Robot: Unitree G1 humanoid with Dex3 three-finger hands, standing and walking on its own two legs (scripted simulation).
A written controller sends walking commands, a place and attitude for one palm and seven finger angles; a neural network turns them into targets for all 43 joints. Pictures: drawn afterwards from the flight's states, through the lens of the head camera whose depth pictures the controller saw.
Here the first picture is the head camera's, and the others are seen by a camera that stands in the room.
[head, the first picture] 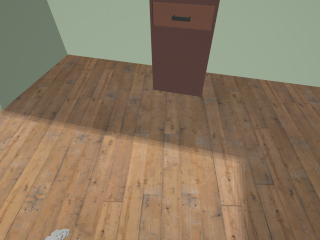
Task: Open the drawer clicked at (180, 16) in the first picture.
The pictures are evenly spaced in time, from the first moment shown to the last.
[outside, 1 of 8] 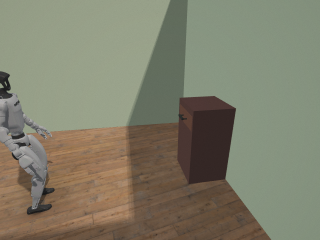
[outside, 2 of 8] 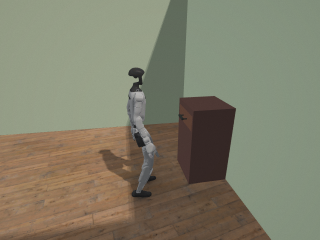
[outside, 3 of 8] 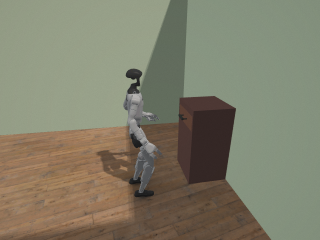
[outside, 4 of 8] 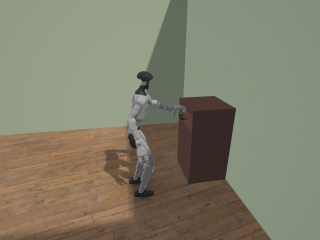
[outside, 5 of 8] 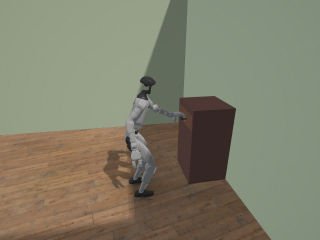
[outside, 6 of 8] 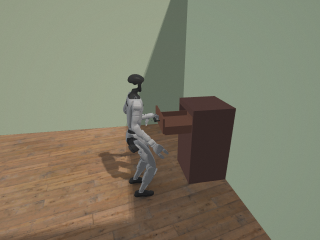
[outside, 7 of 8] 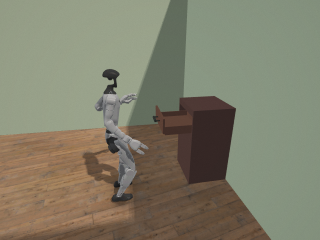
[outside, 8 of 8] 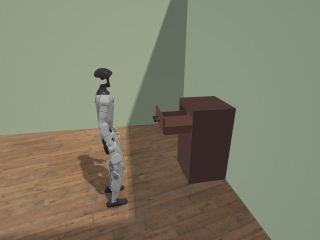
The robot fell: no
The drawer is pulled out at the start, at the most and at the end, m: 0.00 0.30 0.30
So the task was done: yes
